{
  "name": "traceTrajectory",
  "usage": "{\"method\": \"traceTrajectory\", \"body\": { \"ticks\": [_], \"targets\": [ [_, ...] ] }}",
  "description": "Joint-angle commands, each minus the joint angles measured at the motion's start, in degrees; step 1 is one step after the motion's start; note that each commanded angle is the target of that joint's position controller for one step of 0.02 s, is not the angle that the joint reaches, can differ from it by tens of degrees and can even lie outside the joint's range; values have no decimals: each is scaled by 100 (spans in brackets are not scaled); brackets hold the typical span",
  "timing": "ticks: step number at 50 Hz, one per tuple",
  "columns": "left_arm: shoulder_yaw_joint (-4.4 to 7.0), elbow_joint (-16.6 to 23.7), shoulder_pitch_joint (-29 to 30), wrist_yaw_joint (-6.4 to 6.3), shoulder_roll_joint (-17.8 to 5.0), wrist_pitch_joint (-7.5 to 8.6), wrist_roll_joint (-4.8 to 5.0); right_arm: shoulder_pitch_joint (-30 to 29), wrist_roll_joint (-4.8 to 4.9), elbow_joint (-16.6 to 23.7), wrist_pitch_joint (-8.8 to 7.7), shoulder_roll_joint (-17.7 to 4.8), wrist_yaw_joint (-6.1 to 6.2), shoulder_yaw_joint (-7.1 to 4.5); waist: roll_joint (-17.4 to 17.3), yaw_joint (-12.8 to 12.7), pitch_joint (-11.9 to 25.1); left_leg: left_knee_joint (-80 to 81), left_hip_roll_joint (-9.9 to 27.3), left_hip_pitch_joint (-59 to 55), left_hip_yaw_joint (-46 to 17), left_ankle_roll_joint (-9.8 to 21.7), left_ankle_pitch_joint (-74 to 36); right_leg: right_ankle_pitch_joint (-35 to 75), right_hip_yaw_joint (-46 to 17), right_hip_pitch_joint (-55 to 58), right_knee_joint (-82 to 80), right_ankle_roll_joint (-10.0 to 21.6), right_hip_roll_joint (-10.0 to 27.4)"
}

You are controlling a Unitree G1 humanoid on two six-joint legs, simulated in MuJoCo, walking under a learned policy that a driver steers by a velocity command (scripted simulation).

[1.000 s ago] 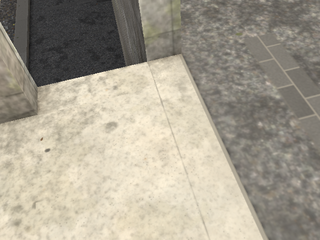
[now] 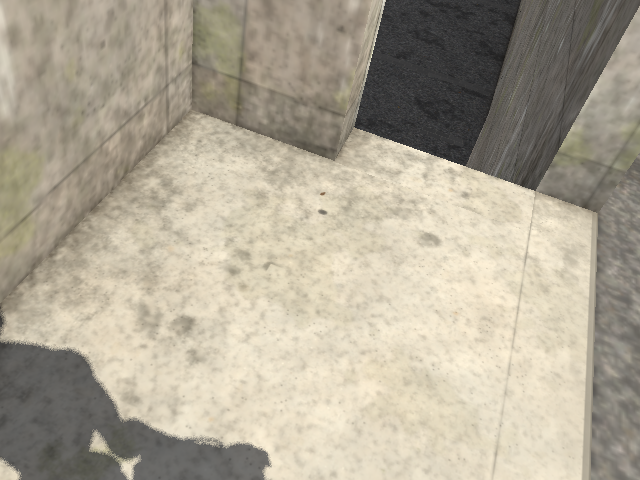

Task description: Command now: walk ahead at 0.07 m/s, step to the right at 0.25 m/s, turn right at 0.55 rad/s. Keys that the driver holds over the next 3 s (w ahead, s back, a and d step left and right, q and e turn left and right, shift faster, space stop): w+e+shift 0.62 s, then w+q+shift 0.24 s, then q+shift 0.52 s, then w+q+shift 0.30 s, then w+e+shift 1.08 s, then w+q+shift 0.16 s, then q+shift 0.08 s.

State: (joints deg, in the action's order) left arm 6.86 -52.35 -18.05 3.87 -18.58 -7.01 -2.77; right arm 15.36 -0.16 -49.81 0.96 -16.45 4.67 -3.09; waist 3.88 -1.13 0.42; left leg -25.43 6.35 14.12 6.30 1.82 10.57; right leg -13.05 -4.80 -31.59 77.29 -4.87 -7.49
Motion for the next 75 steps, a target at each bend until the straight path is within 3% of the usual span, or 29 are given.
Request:
{"method": "traceTrajectory", "body": {
  "ticks": [1,14,23,25,26,27,28,29,31,33,37,43,47,51,53,54,55,56,57,58,59,60,61,64,67,68,70,72,75],
  "targets": [
    [35,415,318,86,-419,52,45,386,-51,176,-4,-1019,124,-197,-1440,212,-297,1157,1489,-863,-1132,-219,1006,-203,-93,-764,91,-104,326],
    [-312,1202,1058,478,-75,129,95,653,-146,-125,27,-1488,164,-521,-1443,154,-328,1588,2376,-929,-654,429,1780,-631,449,-494,-1878,177,1432],
    [-396,1198,287,425,157,8,292,-913,-81,103,130,-1739,106,-773,-1661,-816,69,1300,1971,263,617,32,2421,-643,1388,1726,-3873,749,1349],
    [-323,566,-533,363,-22,86,110,-796,-103,-141,351,-1139,75,-641,288,-1155,43,-1903,1074,1117,1046,-34,2619,-1199,903,2544,-4544,1176,882],
    [-471,351,-920,358,-73,153,150,-1266,-235,-15,548,-325,-1,-296,1438,-1321,-619,-4051,449,2853,864,-44,3232,-1814,196,1980,-4712,1363,995],
    [-391,739,-29,437,-870,216,168,-1514,-92,490,627,-218,36,-193,2961,-1050,-660,-4638,-271,3825,-24,-256,3401,-3025,-2291,1138,-6684,1862,1749],
    [-343,981,764,415,-1048,285,145,-1544,-98,452,582,-736,70,-275,2521,-651,-921,-4992,-155,3808,-368,-257,2603,-3417,-2677,916,-7104,1848,1931],
    [-298,895,1043,-48,-1149,438,348,-2663,-531,1403,274,-606,-368,-225,1345,-183,-955,-5266,-99,4316,-1049,-511,954,-4482,-3536,417,-7033,1125,2258],
    [-175,1019,1069,-383,-1314,672,367,-1317,-627,657,70,-729,-511,-301,182,200,135,-5053,-108,3553,-1067,-633,-715,-3049,-3058,1203,-6651,348,2085],
    [-239,912,1036,-397,-958,959,430,-131,-437,136,-46,-601,-617,-272,312,539,823,-4743,-163,2868,-993,-526,-1253,-2053,-2318,1918,-6410,188,1628],
    [-349,509,-17,-304,-306,1100,377,-1253,-241,329,-19,-444,-635,-198,246,-148,182,-4192,-260,3886,-808,-324,-1358,-1466,-1892,3123,-6608,269,1704],
    [-303,384,-393,-537,-479,1239,249,-1337,-58,160,-105,-276,-688,-206,92,-271,-375,-4061,-1129,4718,-1940,-123,-1499,-494,-979,3739,-6588,-353,1933],
    [-424,305,-380,-496,-287,1319,173,-1086,-114,-95,-225,-378,-755,-207,-107,-210,-558,-3479,-1123,3694,-1221,-53,-1459,747,-101,3137,-7045,-525,1673],
    [-455,146,-474,-534,-279,1173,317,-950,-97,15,-263,-320,-785,-123,192,-126,-687,-2809,-1086,3229,-134,64,-794,4877,994,3449,-6703,-1049,1448],
    [-373,464,542,-600,-470,1036,348,303,-161,-64,-186,-647,-668,-138,1032,664,-376,-1202,-1436,787,1270,183,-173,9138,2079,2507,-6300,-2097,940],
    [-178,754,1521,-710,-886,1001,394,2393,-190,-424,-140,-1130,-554,-321,1186,1878,-12,-257,-1452,-2187,1632,487,-363,11250,2568,733,-4428,-2965,592],
    [-56,753,1858,-835,-1056,1014,687,3248,42,-739,-143,-1572,-465,-642,-1162,2672,707,-54,-409,-3707,4,1494,-2392,5097,1938,-805,910,-2383,339],
    [-284,985,1783,-728,-365,1219,185,1883,251,-602,-172,-947,-298,-374,-3135,1682,867,651,-285,-2011,-145,1219,-4032,-2764,1088,-311,3693,-814,224],
    [-585,1360,2135,-616,493,1359,110,1486,-14,-372,-334,-749,-316,-260,-2118,1259,527,-111,-216,-1271,-675,1288,-2786,-2950,215,-1171,4469,-39,784],
    [-727,1702,1744,-564,1010,1337,43,1318,41,-190,-449,-417,-344,-95,-990,522,285,-702,344,-1068,-1852,1604,-3669,-2482,-129,-1938,4625,361,855],
    [-721,1799,803,-499,629,1272,-66,864,23,52,-422,-445,-369,-76,440,-226,318,-156,714,-827,-2761,1786,-3175,-1550,-532,-2023,3354,557,788],
    [-697,1780,263,-441,92,1122,-74,-705,-104,700,-252,-1311,-269,-351,114,-766,-4,1269,1130,762,-3573,1915,581,-971,-574,-1442,1682,396,1020],
    [-616,1574,344,-410,-290,1005,-164,-1374,-164,1033,-186,-1379,-271,-386,104,-799,-324,1652,637,2142,-3391,1828,1711,-579,-241,-467,574,182,1132],
    [-706,1567,691,-435,11,683,139,-532,-167,822,-201,-1136,-362,-365,-580,-281,-5,723,-351,2697,-2059,1342,-215,-238,357,1468,-2420,-55,1116],
    [-735,1449,227,-535,115,666,268,-366,-129,911,47,-900,-519,-447,-1100,-55,752,-144,-677,1708,-2246,905,741,-232,710,2024,-3916,-102,721],
    [-654,1331,-230,-551,-47,729,147,-393,-78,1001,110,-632,-477,-419,-892,-264,684,-676,-1023,1992,-2263,543,1576,-572,587,2429,-4756,-61,828],
    [-368,1662,444,-583,-1366,712,-32,124,-122,1446,38,278,-457,-217,2437,294,362,-3858,-1785,3592,-626,-92,2676,-3892,-3549,2117,-7230,898,3600],
    [-394,1898,1262,-646,-891,718,33,-272,-276,1539,8,-512,-607,-426,1312,495,-150,-5019,-1033,3716,-966,-54,1387,-4587,-3011,1542,-7263,1032,3125],
    [-386,1697,822,-583,-406,857,108,-344,-225,1517,93,-516,-886,-430,751,359,263,-5822,-736,3634,-721,-150,498,-2311,-843,2256,-6634,797,2382]
  ]
}}
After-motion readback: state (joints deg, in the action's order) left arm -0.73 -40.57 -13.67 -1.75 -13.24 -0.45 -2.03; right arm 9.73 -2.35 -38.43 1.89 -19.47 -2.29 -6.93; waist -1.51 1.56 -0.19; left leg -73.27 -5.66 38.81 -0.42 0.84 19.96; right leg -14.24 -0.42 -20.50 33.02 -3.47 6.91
